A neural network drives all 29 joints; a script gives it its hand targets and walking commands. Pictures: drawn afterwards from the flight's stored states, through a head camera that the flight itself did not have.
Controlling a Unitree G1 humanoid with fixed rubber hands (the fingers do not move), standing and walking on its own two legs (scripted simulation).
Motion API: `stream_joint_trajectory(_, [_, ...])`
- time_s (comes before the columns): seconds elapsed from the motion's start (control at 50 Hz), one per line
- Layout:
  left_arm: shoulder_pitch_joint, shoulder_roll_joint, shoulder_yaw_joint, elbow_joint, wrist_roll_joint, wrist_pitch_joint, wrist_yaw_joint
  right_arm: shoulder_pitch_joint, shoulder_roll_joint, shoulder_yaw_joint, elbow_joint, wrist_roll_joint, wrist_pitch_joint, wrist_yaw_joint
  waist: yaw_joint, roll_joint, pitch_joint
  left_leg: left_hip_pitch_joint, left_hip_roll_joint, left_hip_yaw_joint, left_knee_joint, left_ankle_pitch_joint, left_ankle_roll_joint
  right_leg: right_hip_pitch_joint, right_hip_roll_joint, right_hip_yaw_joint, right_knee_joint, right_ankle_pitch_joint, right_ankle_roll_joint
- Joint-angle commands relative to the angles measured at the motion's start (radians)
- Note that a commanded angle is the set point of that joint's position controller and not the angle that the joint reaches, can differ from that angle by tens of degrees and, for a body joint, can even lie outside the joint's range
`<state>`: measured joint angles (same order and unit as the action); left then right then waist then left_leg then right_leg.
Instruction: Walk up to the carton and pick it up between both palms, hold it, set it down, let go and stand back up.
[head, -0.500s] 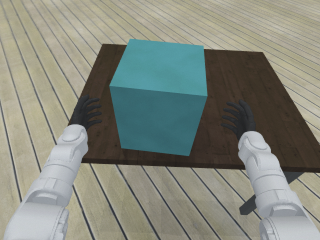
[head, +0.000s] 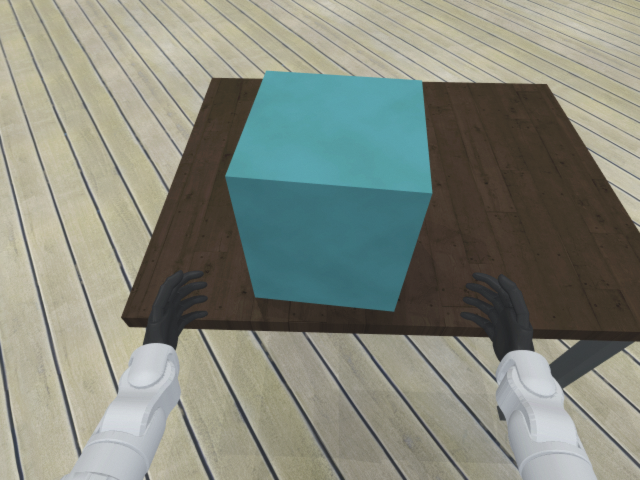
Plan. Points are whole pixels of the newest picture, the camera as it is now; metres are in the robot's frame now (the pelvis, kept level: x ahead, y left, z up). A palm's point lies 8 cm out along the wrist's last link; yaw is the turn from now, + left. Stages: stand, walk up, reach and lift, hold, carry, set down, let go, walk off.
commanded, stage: set down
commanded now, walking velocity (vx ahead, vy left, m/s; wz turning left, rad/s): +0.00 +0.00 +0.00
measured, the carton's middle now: (332, 196) +0.54 -0.01 +0.03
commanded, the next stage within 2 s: let go in 1.46 s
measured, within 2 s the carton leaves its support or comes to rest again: neither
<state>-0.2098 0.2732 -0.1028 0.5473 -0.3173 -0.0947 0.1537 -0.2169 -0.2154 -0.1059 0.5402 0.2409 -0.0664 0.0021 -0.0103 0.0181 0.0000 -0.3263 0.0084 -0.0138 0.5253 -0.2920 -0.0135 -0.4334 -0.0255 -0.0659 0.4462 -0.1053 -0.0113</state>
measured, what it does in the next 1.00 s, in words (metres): stands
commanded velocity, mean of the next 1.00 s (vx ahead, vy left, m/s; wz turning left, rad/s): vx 0.00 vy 0.00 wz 0.00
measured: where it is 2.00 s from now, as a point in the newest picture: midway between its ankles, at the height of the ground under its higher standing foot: outside the picture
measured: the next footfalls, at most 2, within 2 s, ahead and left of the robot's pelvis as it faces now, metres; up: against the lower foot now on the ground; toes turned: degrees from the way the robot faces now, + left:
none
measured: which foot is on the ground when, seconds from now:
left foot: down 0.00-1.00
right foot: down 0.00-1.00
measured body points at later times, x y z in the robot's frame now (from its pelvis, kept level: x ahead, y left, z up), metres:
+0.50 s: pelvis +0.01 -0.01 +0.01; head +0.05 +0.01 +0.45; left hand +0.25 +0.22 -0.05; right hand +0.26 -0.21 -0.03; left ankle -0.02 +0.12 -0.74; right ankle +0.07 -0.12 -0.74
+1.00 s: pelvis +0.02 +0.00 +0.01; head +0.02 +0.02 +0.46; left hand +0.27 +0.20 -0.04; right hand +0.25 -0.23 -0.02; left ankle -0.02 +0.12 -0.74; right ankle +0.07 -0.12 -0.74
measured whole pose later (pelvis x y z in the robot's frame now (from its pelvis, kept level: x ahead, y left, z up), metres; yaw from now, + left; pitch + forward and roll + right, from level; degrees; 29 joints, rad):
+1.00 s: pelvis +0.02 +0.00 +0.01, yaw -2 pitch -4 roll -1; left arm 0.01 0.18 -0.06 0.62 -0.16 -0.18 0.10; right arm 0.01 -0.19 -0.03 0.72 0.20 -0.30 0.04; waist 0.01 -0.03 0.07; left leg -0.06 0.02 0.01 0.43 -0.31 -0.01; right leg -0.19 -0.01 -0.04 0.39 -0.13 0.00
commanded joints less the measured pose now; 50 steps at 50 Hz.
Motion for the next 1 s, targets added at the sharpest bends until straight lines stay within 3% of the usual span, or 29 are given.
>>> stream_joint_trajectory(0.0, [-0.366, 0.129, 0.054, -0.260, -0.007, -0.047, -0.038, -0.347, -0.209, 0.001, -0.264, 0.016, -0.050, 0.006, -0.009, -0.007, -0.682, -0.125, -0.029, -0.001, -0.096, 0.310, -0.030, 0.585, 0.059, 0.089, 0.071, 0.264, -0.025])
stream_joint_trajectory(0.1, [-0.307, 0.124, 0.156, -0.112, 0.082, 0.088, -0.114, -0.352, -0.188, 0.057, -0.100, 0.026, -0.014, -0.014, 0.020, -0.132, -0.476, -0.129, -0.048, 0.005, -0.158, 0.289, 0.002, 0.653, 0.037, 0.115, 0.004, 0.320, -0.006])
stream_joint_trajectory(0.14, [-0.165, 0.084, 0.204, -0.065, 0.153, 0.117, -0.150, -0.237, -0.150, 0.113, -0.039, 0.032, -0.030, -0.032, 0.040, -0.170, -0.361, -0.091, -0.053, 0.002, -0.201, 0.301, 0.012, 0.720, 0.020, 0.135, -0.039, 0.391, 0.002])
stream_joint_trajectory(0.22, [0.041, 0.026, 0.248, -0.028, 0.264, 0.059, -0.198, -0.026, -0.086, 0.183, 0.015, 0.033, -0.147, -0.064, 0.060, -0.140, -0.182, -0.010, -0.052, 0.005, -0.261, 0.319, 0.009, 0.764, 0.005, 0.143, -0.110, 0.420, -0.001])
stream_joint_trajectory(0.24, [0.008, 0.038, 0.242, -0.026, 0.275, 0.028, -0.200, -0.041, -0.094, 0.172, 0.017, 0.020, -0.180, -0.068, 0.055, -0.112, -0.161, -0.003, -0.053, 0.014, -0.265, 0.300, 0.006, 0.730, 0.003, 0.141, -0.118, 0.382, -0.002])
stream_joint_trajectory(0.28, [-0.051, 0.041, 0.220, -0.042, 0.266, -0.035, -0.187, -0.073, -0.098, 0.147, 0.007, -0.005, -0.226, -0.064, 0.045, -0.076, -0.153, 0.001, -0.048, 0.027, -0.265, 0.246, -0.002, 0.694, 0.010, 0.136, -0.128, 0.281, -0.014])
stream_joint_trajectory(0.32, [-0.048, 0.026, 0.193, -0.127, 0.243, -0.111, -0.150, -0.046, -0.081, 0.124, -0.056, -0.006, -0.264, -0.052, 0.033, -0.048, -0.165, -0.017, -0.042, 0.032, -0.262, 0.208, -0.007, 0.709, 0.011, 0.144, -0.120, 0.219, -0.026])
stream_joint_trajectory(0.34, [-0.190, 0.062, 0.181, -0.197, 0.210, -0.157, -0.128, -0.153, -0.096, 0.089, -0.127, -0.017, -0.280, -0.047, 0.027, -0.025, -0.236, -0.055, -0.040, 0.036, -0.254, 0.161, -0.006, 0.696, 0.007, 0.148, -0.104, 0.170, -0.029])
stream_joint_trajectory(0.36, [-0.200, 0.075, 0.158, -0.236, 0.184, -0.195, -0.102, -0.154, -0.096, 0.069, -0.171, -0.015, -0.284, -0.040, 0.016, -0.008, -0.258, -0.081, -0.037, 0.037, -0.244, 0.141, -0.007, 0.697, 0.009, 0.155, -0.080, 0.157, -0.033])
stream_joint_trajectory(0.38, [-0.124, 0.032, 0.127, -0.210, 0.189, -0.204, -0.086, -0.086, -0.087, 0.083, -0.115, -0.027, -0.278, -0.032, 0.002, 0.013, -0.243, -0.096, -0.029, 0.028, -0.246, 0.132, -0.013, 0.717, 0.011, 0.158, -0.072, 0.162, -0.045])
stream_joint_trajectory(0.4, [-0.290, 0.098, 0.114, -0.293, 0.147, -0.237, -0.069, -0.223, -0.117, 0.032, -0.196, -0.033, -0.284, -0.026, -0.006, 0.049, -0.339, -0.139, -0.028, 0.037, -0.232, 0.091, -0.014, 0.690, 0.009, 0.152, -0.045, 0.123, -0.045])
stream_joint_trajectory(0.48, [-0.223, 0.121, 0.040, -0.313, 0.068, -0.346, -0.006, -0.140, -0.122, -0.021, -0.214, -0.051, -0.316, 0.002, -0.034, 0.106, -0.445, -0.188, -0.009, 0.025, -0.176, 0.092, -0.028, 0.645, 0.020, 0.131, 0.051, 0.135, -0.055])
stream_joint_trajectory(0.56, [-0.141, 0.101, 0.017, -0.150, 0.054, -0.306, -0.024, -0.104, -0.133, -0.008, -0.058, -0.040, -0.286, 0.017, -0.033, 0.092, -0.414, -0.163, -0.001, 0.018, -0.137, 0.149, -0.029, 0.573, 0.037, 0.099, 0.068, 0.114, -0.056])
stream_joint_trajectory(0.62, [-0.077, 0.064, 0.023, -0.058, 0.065, -0.229, -0.056, -0.096, -0.149, 0.016, 0.047, -0.033, -0.269, 0.027, -0.026, 0.033, -0.361, -0.102, 0.005, 0.004, -0.132, 0.227, -0.033, 0.530, 0.057, 0.071, 0.043, 0.107, -0.058])
stream_joint_trajectory(0.68, [-0.078, 0.051, 0.045, -0.011, 0.079, -0.169, -0.080, -0.140, -0.164, 0.031, 0.091, -0.034, -0.262, 0.036, -0.004, -0.050, -0.303, -0.070, 0.003, 0.001, -0.144, 0.273, -0.031, 0.536, 0.064, 0.056, 0.010, 0.112, -0.051])
stream_joint_trajectory(0.72, [-0.010, 0.028, 0.062, 0.014, 0.103, -0.135, -0.096, -0.082, -0.153, 0.057, 0.114, -0.037, -0.261, 0.039, 0.006, -0.096, -0.236, -0.039, 0.001, -0.003, -0.166, 0.302, -0.025, 0.568, 0.065, 0.059, -0.015, 0.141, -0.043])
stream_joint_trajectory(0.78, [0.010, 0.028, 0.093, 0.018, 0.143, -0.095, -0.112, -0.071, -0.142, 0.060, 0.102, -0.049, -0.260, 0.035, 0.029, -0.118, -0.163, -0.024, -0.007, 0.001, -0.202, 0.278, -0.013, 0.598, 0.057, 0.069, -0.053, 0.131, -0.035])
stream_joint_trajectory(0.88, [-0.014, 0.010, 0.081, -0.102, 0.147, -0.137, -0.070, -0.056, -0.113, 0.045, -0.023, -0.039, -0.298, 0.033, 0.041, -0.060, -0.120, -0.074, -0.010, 0.015, -0.238, 0.187, -0.009, 0.645, 0.034, 0.106, -0.065, 0.093, -0.040])
stream_joint_trajectory(0.98, [-0.024, 0.007, 0.063, -0.157, 0.178, -0.158, -0.030, -0.007, -0.101, 0.029, -0.012, -0.058, -0.289, 0.038, 0.029, 0.047, -0.141, -0.086, -0.003, 0.027, -0.243, 0.136, -0.016, 0.644, 0.029, 0.115, -0.046, 0.060, -0.059])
